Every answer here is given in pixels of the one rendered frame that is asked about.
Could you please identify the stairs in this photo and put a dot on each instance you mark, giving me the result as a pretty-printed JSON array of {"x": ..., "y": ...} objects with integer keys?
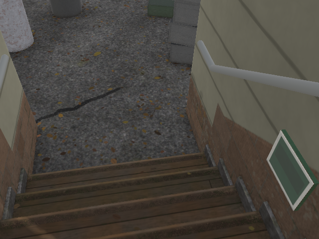
[{"x": 171, "y": 197}]

